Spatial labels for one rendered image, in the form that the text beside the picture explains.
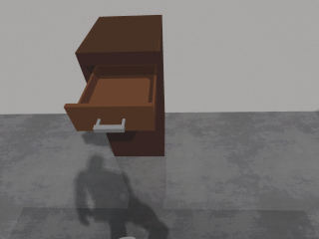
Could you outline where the cabinet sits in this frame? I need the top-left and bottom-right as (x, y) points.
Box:
(75, 15), (165, 156)

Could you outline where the handle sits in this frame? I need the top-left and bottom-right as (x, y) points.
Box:
(93, 119), (126, 133)

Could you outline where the drawer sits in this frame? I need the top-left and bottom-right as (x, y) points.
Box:
(64, 64), (158, 131)

